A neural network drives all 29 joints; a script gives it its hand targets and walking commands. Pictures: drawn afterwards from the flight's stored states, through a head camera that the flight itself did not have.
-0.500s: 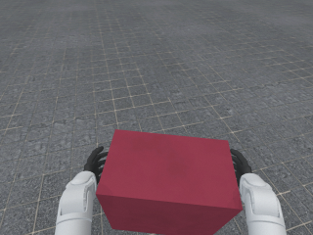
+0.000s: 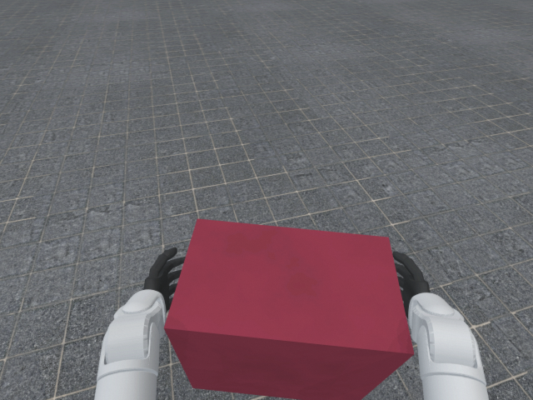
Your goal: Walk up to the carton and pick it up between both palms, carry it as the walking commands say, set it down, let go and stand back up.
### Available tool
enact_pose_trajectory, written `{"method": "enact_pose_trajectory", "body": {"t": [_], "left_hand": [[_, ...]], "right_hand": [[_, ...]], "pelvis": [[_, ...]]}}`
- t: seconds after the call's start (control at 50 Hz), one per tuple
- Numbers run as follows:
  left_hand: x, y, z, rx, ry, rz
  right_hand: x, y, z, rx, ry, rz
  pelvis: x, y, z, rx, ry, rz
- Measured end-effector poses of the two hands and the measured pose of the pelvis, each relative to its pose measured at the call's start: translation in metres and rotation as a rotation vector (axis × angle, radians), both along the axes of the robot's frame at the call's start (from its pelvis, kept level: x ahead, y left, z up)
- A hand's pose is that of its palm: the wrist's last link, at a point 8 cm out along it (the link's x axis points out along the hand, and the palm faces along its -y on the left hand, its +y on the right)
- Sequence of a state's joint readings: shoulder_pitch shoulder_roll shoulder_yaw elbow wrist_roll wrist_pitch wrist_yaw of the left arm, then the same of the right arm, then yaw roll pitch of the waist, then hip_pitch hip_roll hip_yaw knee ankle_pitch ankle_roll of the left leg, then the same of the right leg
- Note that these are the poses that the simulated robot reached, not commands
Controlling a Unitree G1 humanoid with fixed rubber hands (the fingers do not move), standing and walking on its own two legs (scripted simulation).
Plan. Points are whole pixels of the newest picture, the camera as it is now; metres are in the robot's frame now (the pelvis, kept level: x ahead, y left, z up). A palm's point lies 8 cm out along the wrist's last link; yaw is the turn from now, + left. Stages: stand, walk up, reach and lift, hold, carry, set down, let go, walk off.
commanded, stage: hold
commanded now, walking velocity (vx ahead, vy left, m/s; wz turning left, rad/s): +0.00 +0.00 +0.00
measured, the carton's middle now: (281, 319) +0.27 +0.00 -0.03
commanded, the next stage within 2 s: carry in 0.14 s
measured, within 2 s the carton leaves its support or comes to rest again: neither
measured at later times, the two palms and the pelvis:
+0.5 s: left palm (159, 325) +0.22 +0.17 +0.04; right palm (444, 352) +0.19 -0.22 +0.04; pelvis -0.07 +0.00 -0.03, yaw -6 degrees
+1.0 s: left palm out of the picture -0.02 +0.25 +0.05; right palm out of the picture +0.02 -0.14 +0.07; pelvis -0.24 +0.03 -0.01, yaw +3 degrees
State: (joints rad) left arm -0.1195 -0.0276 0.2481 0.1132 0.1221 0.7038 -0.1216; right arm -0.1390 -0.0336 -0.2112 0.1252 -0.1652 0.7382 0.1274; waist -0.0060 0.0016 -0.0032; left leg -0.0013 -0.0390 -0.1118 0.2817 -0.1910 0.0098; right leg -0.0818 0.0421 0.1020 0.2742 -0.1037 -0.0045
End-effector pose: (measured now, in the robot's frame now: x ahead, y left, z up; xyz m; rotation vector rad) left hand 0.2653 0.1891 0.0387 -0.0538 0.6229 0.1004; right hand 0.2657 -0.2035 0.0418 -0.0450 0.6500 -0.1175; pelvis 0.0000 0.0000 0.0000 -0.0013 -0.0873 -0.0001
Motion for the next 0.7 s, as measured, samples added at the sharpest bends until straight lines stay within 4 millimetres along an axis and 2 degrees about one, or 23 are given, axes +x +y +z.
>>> {"method": "enact_pose_trajectory", "body": {"t": [0.12,0.22,0.32,0.44,0.56,0.62,0.7], "left_hand": [[0.002,-0.001,0.000,0.006,0.007,0.001],[0.007,-0.001,0.001,0.023,-0.017,-0.015],[0.000,-0.001,-0.001,0.005,-0.019,-0.023],[-0.028,-0.008,0.001,-0.024,0.017,-0.020],[-0.062,-0.029,0.004,-0.039,0.028,-0.028],[-0.085,-0.040,0.000,-0.052,0.066,-0.036],[-0.121,-0.041,0.006,-0.056,0.085,-0.038]], "right_hand": [[0.003,-0.001,-0.002,0.003,0.007,0.003],[0.006,-0.001,0.000,-0.003,-0.016,0.003],[-0.007,-0.001,0.001,-0.007,-0.017,-0.018],[-0.049,-0.006,0.000,0.028,0.017,-0.082],[-0.097,-0.026,-0.004,0.071,0.024,-0.136],[-0.129,-0.035,-0.009,0.090,0.059,-0.173],[-0.166,-0.037,-0.001,0.103,0.076,-0.190]], "pelvis": [[-0.002,0.000,0.000,0.000,0.003,-0.001],[-0.009,0.001,-0.010,0.000,0.062,-0.023],[-0.026,0.006,-0.022,-0.001,0.098,-0.040],[-0.054,0.004,-0.030,0.007,0.111,-0.079],[-0.084,-0.008,-0.038,-0.004,0.136,-0.117],[-0.105,-0.007,-0.033,-0.003,0.134,-0.101],[-0.131,-0.002,-0.026,0.010,0.132,-0.082]]}}
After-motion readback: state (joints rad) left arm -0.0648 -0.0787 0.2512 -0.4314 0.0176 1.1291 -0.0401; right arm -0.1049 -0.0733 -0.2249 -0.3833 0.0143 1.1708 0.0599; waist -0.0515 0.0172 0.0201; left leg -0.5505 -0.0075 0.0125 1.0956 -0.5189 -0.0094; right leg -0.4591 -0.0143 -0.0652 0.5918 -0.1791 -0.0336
